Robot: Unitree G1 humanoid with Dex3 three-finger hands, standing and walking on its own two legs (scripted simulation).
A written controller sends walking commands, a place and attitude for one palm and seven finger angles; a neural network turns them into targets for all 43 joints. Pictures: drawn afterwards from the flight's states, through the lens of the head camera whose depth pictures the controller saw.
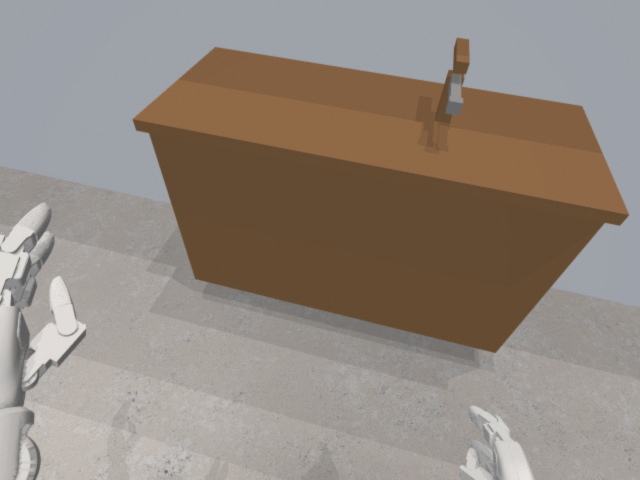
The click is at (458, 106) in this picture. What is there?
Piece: tap's lever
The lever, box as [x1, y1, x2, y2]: [445, 96, 462, 115]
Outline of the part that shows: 449,96 445,113 458,115 462,104 462,98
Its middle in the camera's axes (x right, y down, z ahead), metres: +0.28 -0.28 +0.80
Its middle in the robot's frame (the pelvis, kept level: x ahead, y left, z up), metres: +0.81 -0.22 +0.09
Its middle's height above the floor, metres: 0.86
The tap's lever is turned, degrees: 0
